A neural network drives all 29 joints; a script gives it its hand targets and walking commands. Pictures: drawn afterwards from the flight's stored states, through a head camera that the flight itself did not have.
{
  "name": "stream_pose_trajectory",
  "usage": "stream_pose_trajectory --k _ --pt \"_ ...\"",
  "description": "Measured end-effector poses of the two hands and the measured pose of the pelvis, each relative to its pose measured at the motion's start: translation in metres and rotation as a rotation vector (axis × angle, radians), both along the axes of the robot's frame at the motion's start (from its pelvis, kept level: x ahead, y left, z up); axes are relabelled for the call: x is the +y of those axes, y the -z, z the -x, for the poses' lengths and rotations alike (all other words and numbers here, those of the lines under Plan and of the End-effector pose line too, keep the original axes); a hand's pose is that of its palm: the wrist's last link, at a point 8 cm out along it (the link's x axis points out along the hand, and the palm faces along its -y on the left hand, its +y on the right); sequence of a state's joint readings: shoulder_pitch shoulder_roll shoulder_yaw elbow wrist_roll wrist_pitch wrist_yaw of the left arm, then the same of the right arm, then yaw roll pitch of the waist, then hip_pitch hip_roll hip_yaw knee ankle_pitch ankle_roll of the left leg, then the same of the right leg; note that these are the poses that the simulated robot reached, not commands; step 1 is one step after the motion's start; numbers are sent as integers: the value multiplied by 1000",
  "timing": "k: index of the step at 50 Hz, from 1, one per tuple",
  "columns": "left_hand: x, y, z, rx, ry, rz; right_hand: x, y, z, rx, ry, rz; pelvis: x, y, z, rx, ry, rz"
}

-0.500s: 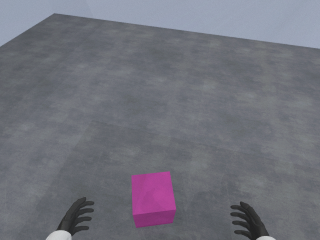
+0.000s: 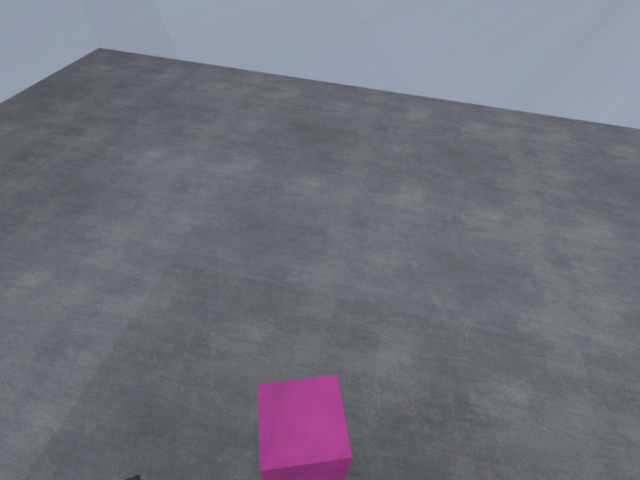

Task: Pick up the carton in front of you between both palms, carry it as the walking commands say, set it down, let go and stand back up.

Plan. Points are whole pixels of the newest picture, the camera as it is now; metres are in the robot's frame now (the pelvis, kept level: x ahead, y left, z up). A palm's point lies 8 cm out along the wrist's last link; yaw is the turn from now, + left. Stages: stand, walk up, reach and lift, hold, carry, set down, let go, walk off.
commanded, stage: stand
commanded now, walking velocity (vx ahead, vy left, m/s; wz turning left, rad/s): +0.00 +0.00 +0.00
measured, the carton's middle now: (301, 436) +0.40 +0.02 -0.64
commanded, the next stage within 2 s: none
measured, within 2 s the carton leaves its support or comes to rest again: neither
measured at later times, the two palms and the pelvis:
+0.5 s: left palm out of the picture +0.03 +0.26 -0.13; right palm out of the picture +0.03 -0.25 -0.12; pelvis +0.00 +0.01 +0.00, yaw +0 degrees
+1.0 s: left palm out of the picture -0.06 +0.24 -0.14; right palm out of the picture -0.06 -0.22 -0.13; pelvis -0.02 +0.01 +0.01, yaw +1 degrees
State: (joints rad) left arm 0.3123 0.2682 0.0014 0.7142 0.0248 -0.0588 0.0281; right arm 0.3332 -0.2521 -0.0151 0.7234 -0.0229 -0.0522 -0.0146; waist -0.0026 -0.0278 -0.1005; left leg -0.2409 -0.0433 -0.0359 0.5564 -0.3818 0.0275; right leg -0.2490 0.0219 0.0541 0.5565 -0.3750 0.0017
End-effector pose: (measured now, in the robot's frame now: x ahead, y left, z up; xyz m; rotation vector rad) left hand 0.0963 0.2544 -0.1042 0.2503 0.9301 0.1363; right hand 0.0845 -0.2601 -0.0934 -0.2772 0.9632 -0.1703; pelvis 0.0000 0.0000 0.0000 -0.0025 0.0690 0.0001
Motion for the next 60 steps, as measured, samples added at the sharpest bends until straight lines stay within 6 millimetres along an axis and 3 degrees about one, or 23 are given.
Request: stream_pose_trajectory --k 7,14,25,38,48,60 --pt "6 8 7 59 -25 -8 10 10 1 37 10 -17 4 2 -8 0 0 0" --pt "10 15 26 136 -50 -11 14 17 13 94 25 -23 7 3 -9 -10 -1 1" --pt "10 25 71 276 -82 -5 14 25 52 216 55 -20 8 0 -2 -36 -4 3" --pt "-5 33 123 426 -103 35 28 33 107 365 91 -54 9 -4 9 -67 -7 4" --pt "-17 37 149 493 -111 64 42 38 136 435 107 -85 10 -6 19 -80 -9 3" --pt "-26 38 172 540 -121 84 54 40 157 474 114 -109 12 -7 29 -86 -9 2"
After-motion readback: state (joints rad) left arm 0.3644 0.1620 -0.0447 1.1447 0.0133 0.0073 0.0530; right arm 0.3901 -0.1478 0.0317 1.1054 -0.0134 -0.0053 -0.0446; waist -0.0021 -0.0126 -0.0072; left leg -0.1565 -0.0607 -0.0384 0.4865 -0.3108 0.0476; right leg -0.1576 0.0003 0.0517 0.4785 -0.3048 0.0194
